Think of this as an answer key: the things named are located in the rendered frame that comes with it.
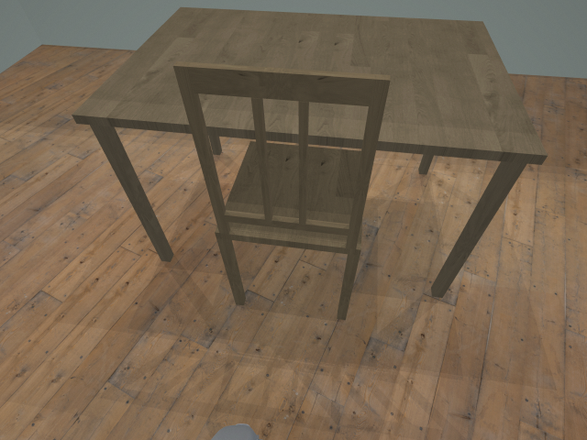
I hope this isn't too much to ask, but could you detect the table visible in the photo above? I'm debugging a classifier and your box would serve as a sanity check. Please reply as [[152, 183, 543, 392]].
[[72, 7, 548, 298]]

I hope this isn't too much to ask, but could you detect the chair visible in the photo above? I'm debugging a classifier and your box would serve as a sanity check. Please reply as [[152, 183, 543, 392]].
[[173, 61, 391, 320]]

